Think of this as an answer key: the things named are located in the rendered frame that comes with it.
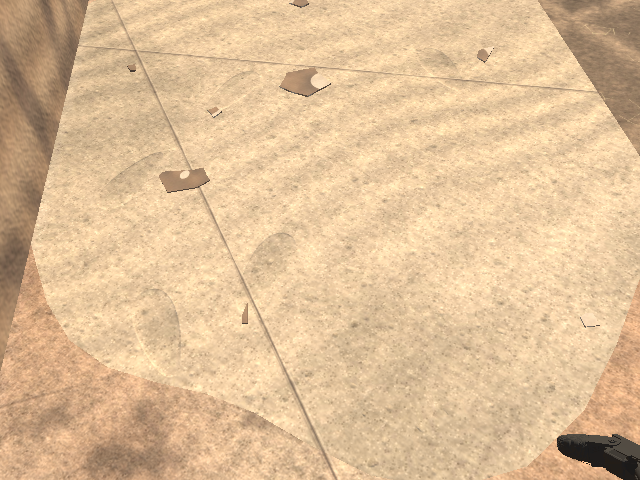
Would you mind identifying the right robot hand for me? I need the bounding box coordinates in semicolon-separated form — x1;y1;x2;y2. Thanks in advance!
557;434;640;480

